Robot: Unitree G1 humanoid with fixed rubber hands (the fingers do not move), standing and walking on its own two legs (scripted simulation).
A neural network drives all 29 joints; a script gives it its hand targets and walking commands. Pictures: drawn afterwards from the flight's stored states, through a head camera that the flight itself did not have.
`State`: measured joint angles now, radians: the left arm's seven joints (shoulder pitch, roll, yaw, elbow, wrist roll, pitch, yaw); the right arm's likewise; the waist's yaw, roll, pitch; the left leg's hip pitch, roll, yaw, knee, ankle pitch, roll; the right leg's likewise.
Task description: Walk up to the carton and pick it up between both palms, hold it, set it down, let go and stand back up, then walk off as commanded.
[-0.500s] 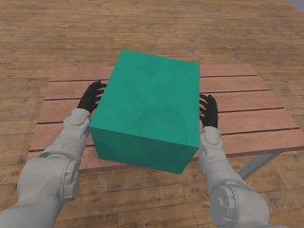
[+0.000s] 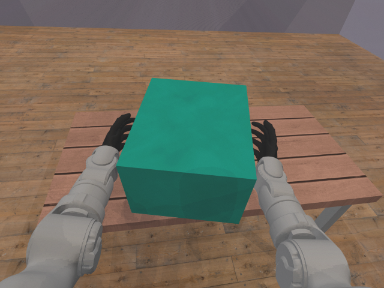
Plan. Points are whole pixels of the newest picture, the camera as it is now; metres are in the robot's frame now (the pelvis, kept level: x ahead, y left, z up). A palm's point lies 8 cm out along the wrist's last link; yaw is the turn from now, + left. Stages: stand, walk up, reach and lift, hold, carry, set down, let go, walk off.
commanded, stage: reach and lift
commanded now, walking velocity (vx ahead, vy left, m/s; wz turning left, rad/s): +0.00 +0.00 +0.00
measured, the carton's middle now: (192, 145) +0.44 -0.02 +0.08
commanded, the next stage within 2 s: hold in 1.70 s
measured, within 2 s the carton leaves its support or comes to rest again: neither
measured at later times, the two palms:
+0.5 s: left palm (109, 141) +0.39 +0.16 +0.14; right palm (270, 146) +0.37 -0.18 +0.14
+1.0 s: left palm (111, 140) +0.37 +0.15 +0.16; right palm (276, 139) +0.38 -0.19 +0.16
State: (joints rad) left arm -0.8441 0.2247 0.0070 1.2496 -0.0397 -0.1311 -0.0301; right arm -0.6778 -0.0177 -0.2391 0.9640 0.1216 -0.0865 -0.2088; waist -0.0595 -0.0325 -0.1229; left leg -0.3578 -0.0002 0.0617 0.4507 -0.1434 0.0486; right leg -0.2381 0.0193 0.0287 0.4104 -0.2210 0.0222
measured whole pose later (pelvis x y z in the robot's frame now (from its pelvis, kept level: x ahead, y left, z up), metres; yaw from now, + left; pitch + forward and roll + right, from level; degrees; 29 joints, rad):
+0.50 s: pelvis +0.00 -0.01 +0.00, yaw +0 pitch -2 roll -1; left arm -0.76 0.16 0.07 0.92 0.03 0.23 0.01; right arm -0.70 -0.10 -0.15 0.93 0.21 0.09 -0.20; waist -0.01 -0.03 -0.11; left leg -0.25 0.00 0.06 0.42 -0.14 0.04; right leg -0.14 0.02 0.03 0.39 -0.22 0.02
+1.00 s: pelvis +0.01 -0.02 +0.00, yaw +0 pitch -4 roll -1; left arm -0.61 0.09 0.14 0.52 0.11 0.46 0.03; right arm -0.68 -0.13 -0.08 0.84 0.24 0.17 -0.17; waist -0.01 -0.03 -0.08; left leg -0.17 0.01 0.06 0.39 -0.14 0.03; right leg -0.05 0.03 0.03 0.35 -0.22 0.01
